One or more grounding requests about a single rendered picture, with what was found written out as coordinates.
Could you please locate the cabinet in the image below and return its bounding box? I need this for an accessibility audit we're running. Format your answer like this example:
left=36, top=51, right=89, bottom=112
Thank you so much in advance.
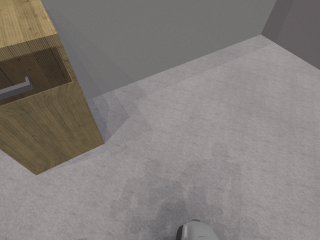
left=0, top=0, right=105, bottom=175

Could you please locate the handle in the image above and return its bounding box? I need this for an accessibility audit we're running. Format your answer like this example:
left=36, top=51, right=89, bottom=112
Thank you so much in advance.
left=0, top=76, right=33, bottom=100

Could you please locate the robot right thigh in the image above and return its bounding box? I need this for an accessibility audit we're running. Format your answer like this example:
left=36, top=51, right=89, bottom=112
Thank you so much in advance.
left=182, top=221, right=219, bottom=240

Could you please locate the drawer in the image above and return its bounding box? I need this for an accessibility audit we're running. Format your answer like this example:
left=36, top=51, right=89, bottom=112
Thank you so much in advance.
left=0, top=46, right=72, bottom=106

